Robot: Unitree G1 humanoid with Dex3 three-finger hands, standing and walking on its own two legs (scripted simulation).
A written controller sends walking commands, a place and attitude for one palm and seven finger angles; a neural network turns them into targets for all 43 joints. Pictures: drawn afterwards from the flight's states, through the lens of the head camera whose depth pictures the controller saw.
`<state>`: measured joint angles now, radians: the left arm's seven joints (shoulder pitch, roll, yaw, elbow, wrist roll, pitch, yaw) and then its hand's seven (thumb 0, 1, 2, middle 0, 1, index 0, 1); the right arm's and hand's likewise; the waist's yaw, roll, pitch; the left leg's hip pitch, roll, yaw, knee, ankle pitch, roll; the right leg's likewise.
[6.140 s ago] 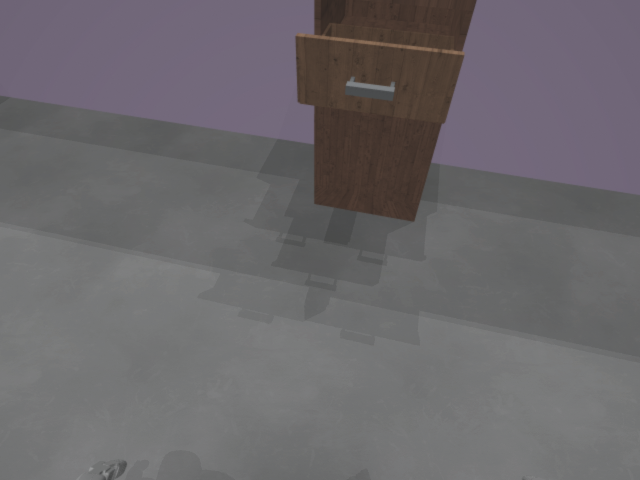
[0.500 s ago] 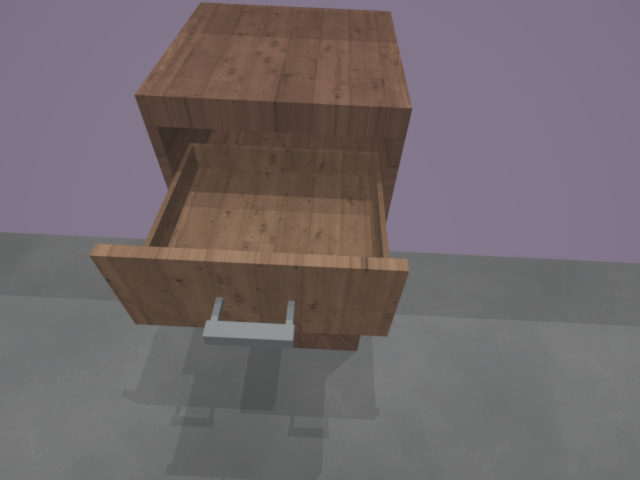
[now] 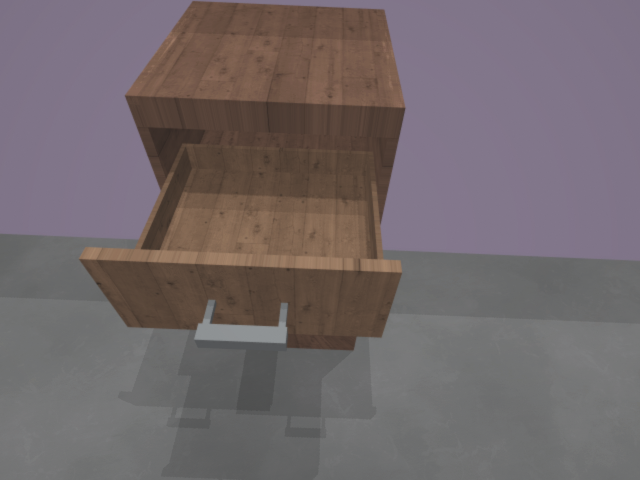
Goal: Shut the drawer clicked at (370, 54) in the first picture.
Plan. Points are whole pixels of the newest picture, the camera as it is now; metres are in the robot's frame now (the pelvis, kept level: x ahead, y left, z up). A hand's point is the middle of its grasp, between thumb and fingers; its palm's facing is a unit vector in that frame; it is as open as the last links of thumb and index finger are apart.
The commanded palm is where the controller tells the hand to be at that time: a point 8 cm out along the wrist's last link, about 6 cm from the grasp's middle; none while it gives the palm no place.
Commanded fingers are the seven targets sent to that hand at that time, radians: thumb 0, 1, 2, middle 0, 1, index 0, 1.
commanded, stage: raise the hand and make a fist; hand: left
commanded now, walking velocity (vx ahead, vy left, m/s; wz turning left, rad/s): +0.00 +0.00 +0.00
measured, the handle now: (245, 322) +0.32 +0.13 -0.01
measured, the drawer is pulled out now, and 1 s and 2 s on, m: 0.29 0.29 0.29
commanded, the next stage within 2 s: bring the fist close to the handle in 1.90 s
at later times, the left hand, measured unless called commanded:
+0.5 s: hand out of the picture +0.11 +0.14 -0.03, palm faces +0.16 -0.99 -0.04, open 5.5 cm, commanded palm +0.10 +0.19 -0.02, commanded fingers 0.00 0.90 0.90 -0.72 -0.86 -0.72 -0.86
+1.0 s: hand (221, 459) +0.14 +0.12 +0.02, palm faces +0.04 -1.00 -0.03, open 3.3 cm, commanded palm +0.10 +0.17 +0.04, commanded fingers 0.00 0.90 0.90 -1.22 -1.40 -1.22 -1.40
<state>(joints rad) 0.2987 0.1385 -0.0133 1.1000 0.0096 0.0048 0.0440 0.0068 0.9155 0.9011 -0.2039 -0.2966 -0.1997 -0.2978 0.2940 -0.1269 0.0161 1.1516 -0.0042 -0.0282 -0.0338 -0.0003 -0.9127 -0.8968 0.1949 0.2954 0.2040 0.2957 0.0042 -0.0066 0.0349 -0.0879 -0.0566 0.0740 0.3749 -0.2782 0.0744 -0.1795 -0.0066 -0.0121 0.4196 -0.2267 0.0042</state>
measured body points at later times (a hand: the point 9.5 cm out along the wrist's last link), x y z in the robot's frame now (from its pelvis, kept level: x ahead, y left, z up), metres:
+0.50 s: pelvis -0.04 -0.05 -0.08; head +0.00 -0.04 +0.37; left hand +0.09 +0.19 -0.03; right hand +0.23 -0.26 -0.10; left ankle -0.05 +0.06 -0.74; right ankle +0.00 -0.12 -0.74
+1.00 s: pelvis -0.02 -0.04 -0.05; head +0.03 -0.05 +0.40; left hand +0.14 +0.17 +0.03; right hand +0.15 -0.29 -0.13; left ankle -0.05 +0.06 -0.74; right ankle +0.00 -0.12 -0.74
